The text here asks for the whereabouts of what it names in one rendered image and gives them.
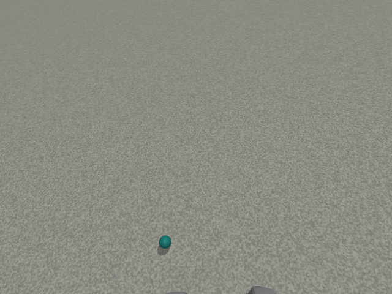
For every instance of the ball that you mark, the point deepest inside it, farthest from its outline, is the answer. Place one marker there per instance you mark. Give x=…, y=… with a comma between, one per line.
x=165, y=242

